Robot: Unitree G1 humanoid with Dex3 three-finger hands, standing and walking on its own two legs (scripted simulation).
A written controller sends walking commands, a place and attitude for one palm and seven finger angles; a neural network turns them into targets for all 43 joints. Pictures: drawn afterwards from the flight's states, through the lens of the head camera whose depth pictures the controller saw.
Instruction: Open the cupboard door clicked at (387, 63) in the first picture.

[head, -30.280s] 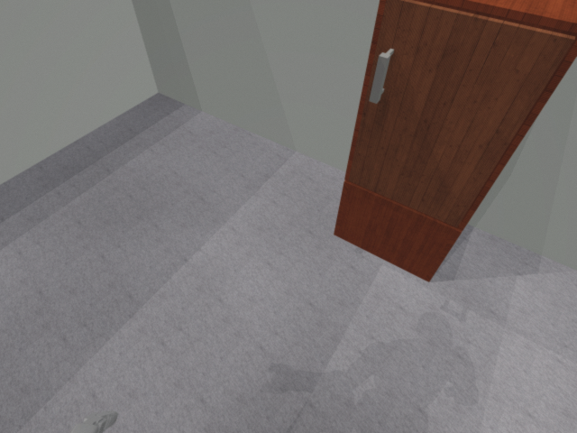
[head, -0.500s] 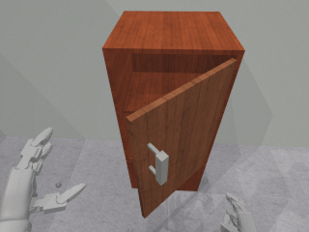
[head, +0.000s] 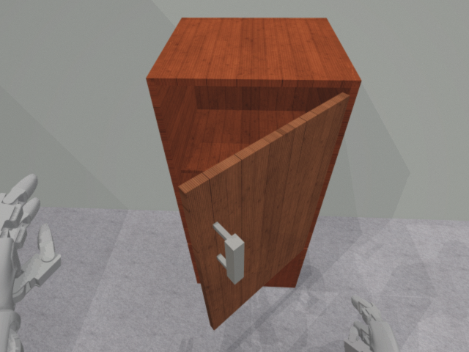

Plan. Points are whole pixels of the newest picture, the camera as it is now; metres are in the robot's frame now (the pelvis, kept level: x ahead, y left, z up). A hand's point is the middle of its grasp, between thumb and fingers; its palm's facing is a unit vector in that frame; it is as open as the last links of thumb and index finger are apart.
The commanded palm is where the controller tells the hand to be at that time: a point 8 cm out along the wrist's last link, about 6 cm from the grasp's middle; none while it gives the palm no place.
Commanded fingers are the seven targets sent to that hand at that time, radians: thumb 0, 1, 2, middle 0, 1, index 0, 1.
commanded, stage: draw the hand back to the body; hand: left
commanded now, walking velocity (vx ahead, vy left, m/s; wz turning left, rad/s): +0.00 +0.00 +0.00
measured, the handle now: (227, 252) +0.29 +0.05 +0.02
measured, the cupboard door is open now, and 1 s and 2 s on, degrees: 44 44 44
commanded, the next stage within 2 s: step back with the hand held close in 0.16 s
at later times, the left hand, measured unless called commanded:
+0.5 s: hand (61, 254) +0.19 +0.25 +0.15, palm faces +0.39 -0.80 -0.46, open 7.4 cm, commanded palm +0.13 +0.29 +0.18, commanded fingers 0.00 0.90 0.90 -0.20 -0.30 -0.20 -0.30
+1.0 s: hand out of the picture +0.07 +0.29 +0.15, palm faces +0.46 -0.75 -0.48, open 7.4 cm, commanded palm +0.00 +0.32 +0.18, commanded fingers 0.00 0.90 0.90 -0.20 -0.30 -0.20 -0.30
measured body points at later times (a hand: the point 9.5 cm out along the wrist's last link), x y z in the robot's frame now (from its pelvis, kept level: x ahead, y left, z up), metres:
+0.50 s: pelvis -0.01 -0.01 +0.00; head -0.01 -0.02 +0.45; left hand +0.17 +0.29 +0.18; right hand +0.17 -0.25 -0.08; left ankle +0.00 +0.11 -0.74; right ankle -0.04 -0.12 -0.74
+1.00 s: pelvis -0.12 +0.02 -0.01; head -0.11 +0.03 +0.43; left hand +0.04 +0.33 +0.18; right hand +0.05 -0.22 -0.09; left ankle +0.00 +0.11 -0.74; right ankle -0.05 -0.11 -0.74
